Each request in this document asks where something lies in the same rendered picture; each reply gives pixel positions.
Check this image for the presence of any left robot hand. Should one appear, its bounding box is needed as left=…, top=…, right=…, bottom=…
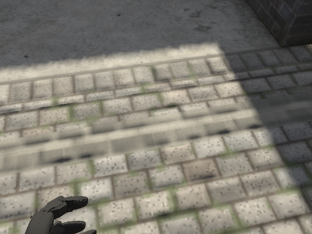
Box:
left=24, top=196, right=97, bottom=234

